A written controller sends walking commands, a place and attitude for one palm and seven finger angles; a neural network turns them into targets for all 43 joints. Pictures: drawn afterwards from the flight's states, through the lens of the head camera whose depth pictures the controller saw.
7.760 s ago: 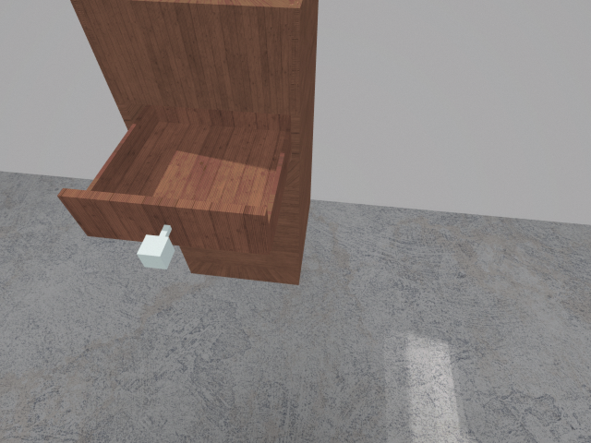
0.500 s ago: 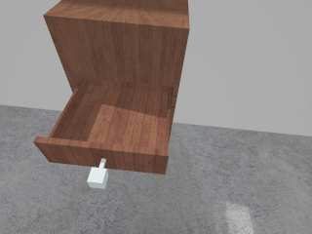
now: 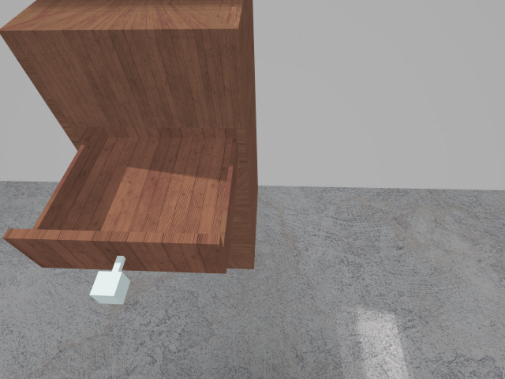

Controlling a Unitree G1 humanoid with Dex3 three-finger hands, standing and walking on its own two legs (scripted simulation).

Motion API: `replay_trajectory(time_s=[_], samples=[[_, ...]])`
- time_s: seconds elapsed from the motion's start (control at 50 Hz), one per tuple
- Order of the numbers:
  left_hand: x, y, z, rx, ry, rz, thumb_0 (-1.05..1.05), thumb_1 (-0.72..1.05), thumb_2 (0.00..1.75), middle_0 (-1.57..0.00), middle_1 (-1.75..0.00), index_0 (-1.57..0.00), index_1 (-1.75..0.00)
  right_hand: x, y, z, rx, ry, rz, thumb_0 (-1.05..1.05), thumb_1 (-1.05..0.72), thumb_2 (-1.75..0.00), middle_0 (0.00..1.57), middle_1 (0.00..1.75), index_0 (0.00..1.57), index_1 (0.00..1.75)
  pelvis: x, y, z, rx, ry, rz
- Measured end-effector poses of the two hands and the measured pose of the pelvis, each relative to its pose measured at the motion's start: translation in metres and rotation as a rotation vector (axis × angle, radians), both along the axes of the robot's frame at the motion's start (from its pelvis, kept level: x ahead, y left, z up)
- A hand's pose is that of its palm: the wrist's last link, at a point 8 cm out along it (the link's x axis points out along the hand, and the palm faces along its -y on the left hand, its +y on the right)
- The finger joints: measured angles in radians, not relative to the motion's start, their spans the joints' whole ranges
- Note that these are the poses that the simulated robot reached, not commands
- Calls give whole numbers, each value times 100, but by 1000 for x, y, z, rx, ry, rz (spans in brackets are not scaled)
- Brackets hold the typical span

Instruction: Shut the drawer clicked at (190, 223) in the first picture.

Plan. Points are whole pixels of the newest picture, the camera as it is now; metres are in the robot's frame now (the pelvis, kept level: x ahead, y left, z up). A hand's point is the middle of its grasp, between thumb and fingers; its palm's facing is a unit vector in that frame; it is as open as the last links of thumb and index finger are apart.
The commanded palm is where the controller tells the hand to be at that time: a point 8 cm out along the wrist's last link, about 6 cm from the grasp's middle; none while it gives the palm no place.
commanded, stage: come to a stop and stand still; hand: left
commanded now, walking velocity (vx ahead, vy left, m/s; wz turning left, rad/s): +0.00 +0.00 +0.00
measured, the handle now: (114, 276) +0.29 +0.27 -0.06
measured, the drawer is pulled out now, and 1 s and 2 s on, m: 0.30 0.30 0.30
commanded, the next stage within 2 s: look again from close up in 0.30 s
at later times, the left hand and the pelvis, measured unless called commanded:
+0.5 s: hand out of the picture +0.01 +0.17 -0.16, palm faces +0.04 -0.97 -0.24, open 7.3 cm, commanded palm none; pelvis +0.01 -0.01 +0.01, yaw +0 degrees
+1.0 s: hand out of the picture +0.00 +0.16 -0.17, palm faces +0.03 -0.99 -0.15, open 7.3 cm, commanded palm none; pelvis +0.01 +0.01 +0.01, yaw -1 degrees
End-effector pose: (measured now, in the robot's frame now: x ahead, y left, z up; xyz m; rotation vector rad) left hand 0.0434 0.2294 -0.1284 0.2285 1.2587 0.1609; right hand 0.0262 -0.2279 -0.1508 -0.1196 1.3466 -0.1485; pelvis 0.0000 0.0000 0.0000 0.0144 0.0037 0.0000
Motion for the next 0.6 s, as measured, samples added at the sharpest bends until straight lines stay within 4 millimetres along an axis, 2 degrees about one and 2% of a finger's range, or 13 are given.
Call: replay_trajectory(time_s=[0.1, 0.18, 0.24, 0.34, 0.42, 0.6], samples=[[-8, -10, -10, -24, 5, 29, 0, 92, 90, -20, -30, -21, -30, 24, -2, 4, -15, -59, 28, 1, -91, -90, 19, 30, 20, 30, -2, -7, -3, -24, -14, 8], [-19, -13, -15, -42, 30, 61, 0, 92, 90, -20, -30, -21, -30, 30, -1, 11, -29, -85, 34, 0, -91, -90, 19, 30, 20, 30, -3, -10, -1, -22, -27, 11], [-23, -13, -13, -51, 55, 63, 1, 93, 90, -20, -30, -21, -30, 20, -4, 18, -43, -97, 15, 0, -91, -90, 19, 30, 20, 30, -4, -10, 3, -18, -24, -2], [-29, -8, -6, -27, 54, 44, 1, 93, 90, -20, -30, -21, -30, -4, -8, 5, -23, -25, 19, 0, -91, -90, 19, 30, 20, 30, -5, -9, 1, -5, -28, -8], [-36, -8, -1, -18, 72, 52, 0, 92, 90, -20, -30, -21, -30, -19, -7, 5, 2, 29, 23, 0, -91, -90, 19, 30, 20, 30, 0, -13, 5, -8, -20, 7], [-44, -22, -6, -52, 123, 73, 0, 91, 90, -19, -30, -20, -30, -40, 1, 8, 11, 121, 10, 1, -91, -90, 19, 30, 20, 30, 11, -13, 7, -13, -11, 3]])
